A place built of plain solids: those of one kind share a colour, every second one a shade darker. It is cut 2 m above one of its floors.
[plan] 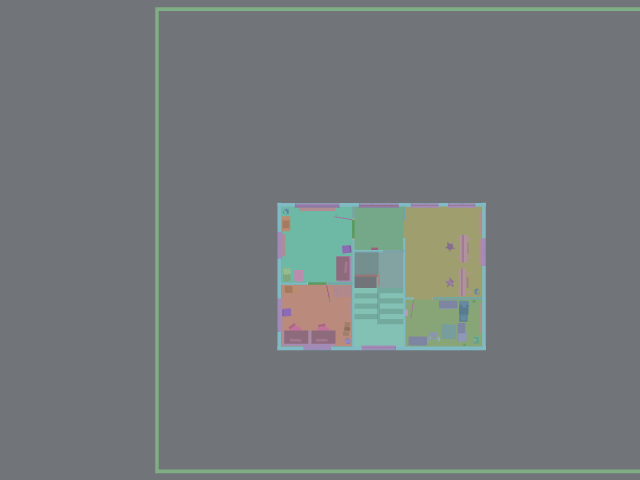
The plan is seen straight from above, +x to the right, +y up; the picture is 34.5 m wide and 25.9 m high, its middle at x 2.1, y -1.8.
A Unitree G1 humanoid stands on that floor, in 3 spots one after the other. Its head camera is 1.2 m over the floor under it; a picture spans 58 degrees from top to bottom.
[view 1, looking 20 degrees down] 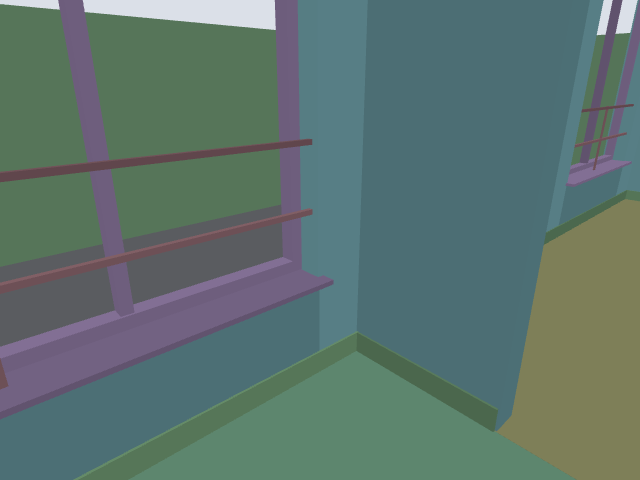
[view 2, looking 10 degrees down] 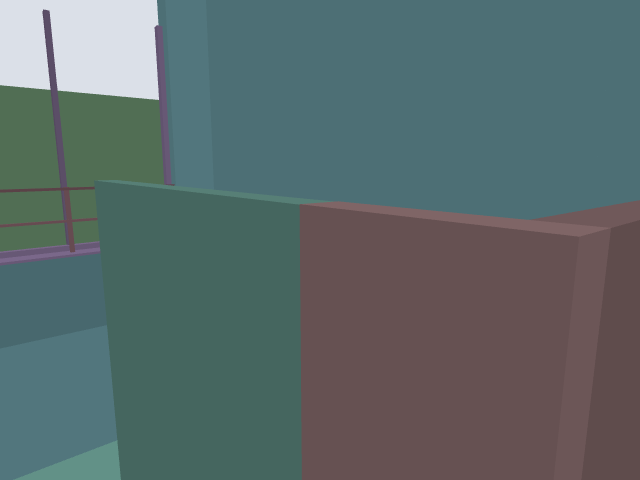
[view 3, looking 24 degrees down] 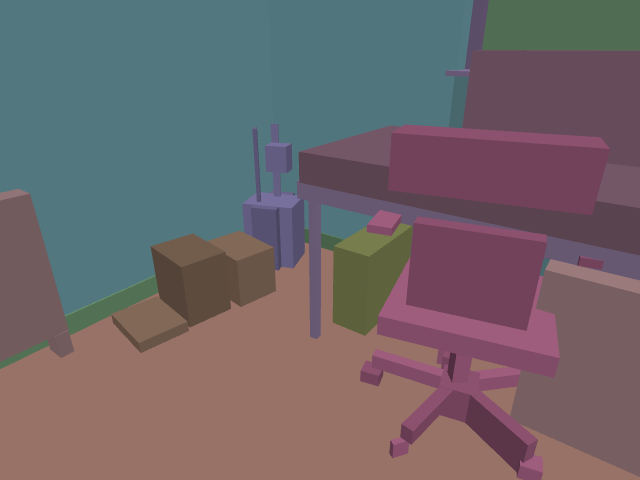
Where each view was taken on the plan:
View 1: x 5.28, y -1.20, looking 48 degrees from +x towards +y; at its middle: wall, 1.72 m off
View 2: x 5.99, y -3.44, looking -130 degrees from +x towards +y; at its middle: guard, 1.03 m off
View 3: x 1.95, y -5.45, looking -54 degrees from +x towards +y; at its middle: desk_frame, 1.77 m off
